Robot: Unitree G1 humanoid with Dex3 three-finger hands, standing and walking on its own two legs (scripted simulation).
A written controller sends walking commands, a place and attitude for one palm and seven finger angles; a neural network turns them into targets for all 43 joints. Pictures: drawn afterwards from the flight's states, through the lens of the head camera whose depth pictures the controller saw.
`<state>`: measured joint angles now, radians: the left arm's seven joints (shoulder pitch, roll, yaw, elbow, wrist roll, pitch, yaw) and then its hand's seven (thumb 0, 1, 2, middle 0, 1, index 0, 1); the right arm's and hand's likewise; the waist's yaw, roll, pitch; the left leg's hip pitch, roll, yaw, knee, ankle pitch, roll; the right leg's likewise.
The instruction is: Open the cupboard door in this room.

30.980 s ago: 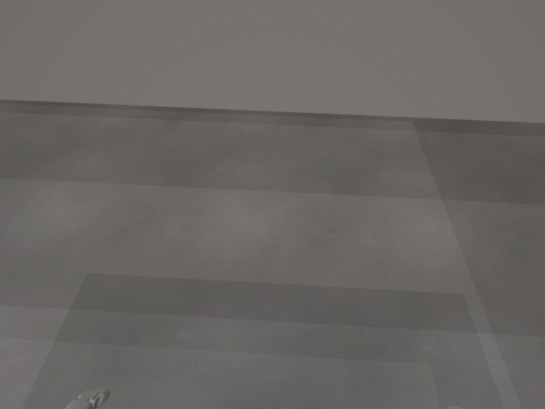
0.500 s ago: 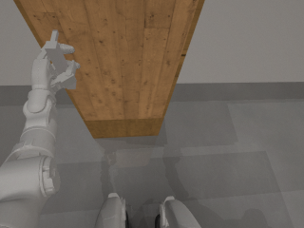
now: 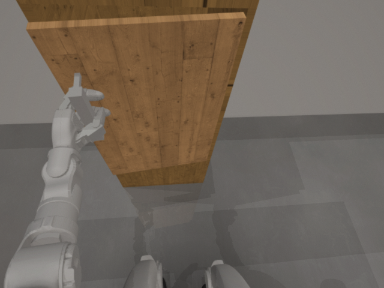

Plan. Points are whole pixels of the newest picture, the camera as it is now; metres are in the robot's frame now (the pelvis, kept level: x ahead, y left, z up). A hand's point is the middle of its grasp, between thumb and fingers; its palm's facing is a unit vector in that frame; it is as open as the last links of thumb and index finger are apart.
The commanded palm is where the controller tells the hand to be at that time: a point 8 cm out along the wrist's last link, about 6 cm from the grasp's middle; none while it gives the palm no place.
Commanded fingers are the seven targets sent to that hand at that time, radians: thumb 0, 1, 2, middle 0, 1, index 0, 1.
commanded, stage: pull the door open along its arc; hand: left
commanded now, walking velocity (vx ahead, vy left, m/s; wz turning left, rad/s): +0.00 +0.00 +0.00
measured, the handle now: (89, 109) +0.48 +0.21 +0.04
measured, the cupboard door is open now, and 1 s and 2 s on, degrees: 6 46 49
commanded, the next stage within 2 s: open thumb and fingers to let go in 0.66 s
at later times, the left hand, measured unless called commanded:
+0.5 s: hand (145, 189) +0.30 +0.08 +0.05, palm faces +0.42 -0.91 +0.00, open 5.9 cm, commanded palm +0.23 +0.10 +0.05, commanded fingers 0.00 0.90 0.90 -0.40 -1.35 -0.40 -1.35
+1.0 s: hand (166, 207) +0.26 +0.04 +0.05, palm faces +0.44 -0.90 -0.02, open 7.0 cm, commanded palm +0.21 +0.08 +0.05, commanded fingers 0.00 -0.01 0.51 -0.34 -1.25 -0.34 -1.25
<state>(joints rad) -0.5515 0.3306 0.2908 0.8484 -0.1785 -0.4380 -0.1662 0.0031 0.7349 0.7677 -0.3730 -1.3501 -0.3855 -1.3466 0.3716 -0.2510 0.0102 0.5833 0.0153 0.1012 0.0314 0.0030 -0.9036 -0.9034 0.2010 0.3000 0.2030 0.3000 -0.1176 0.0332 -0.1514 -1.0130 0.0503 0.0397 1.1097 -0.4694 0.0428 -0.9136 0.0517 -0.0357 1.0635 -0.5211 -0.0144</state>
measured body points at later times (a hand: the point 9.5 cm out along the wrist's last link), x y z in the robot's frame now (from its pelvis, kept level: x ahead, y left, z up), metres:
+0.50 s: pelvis +0.01 -0.02 +0.01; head +0.06 -0.01 +0.45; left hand +0.27 +0.13 +0.05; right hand +0.22 -0.20 -0.08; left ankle +0.03 +0.09 -0.66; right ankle -0.01 -0.12 -0.66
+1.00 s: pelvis +0.01 -0.06 +0.01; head +0.05 -0.08 +0.45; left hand +0.24 +0.09 +0.05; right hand +0.20 -0.27 -0.10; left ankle +0.03 +0.09 -0.66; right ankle -0.01 -0.12 -0.66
